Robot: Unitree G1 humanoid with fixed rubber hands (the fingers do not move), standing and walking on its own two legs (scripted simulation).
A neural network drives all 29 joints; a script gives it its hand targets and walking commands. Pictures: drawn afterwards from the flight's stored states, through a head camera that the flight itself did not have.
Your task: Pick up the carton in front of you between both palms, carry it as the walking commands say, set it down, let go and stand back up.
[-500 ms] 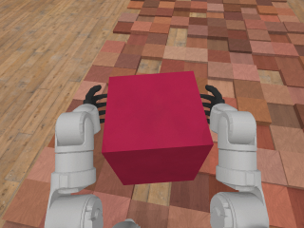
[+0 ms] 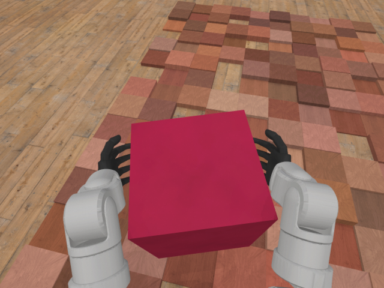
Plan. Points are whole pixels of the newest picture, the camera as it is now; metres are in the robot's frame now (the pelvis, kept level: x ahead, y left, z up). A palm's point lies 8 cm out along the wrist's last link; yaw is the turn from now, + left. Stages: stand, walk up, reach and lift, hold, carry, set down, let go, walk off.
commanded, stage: carry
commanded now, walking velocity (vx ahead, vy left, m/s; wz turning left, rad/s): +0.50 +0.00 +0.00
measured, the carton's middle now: (196, 191) +0.32 +0.01 +0.03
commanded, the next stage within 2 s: none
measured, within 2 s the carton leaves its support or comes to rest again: neither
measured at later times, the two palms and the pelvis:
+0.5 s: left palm (169, 65) +0.69 +0.11 +0.08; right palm (273, 76) +0.65 -0.19 +0.08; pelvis +0.32 +0.01 -0.04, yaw -2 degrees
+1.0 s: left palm out of the picture +1.00 +0.10 +0.16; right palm out of the picture +1.02 -0.19 +0.16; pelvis +0.62 -0.05 -0.02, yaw -2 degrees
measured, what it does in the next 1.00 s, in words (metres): walks ahead: left foot 0.03 m lower, then right foot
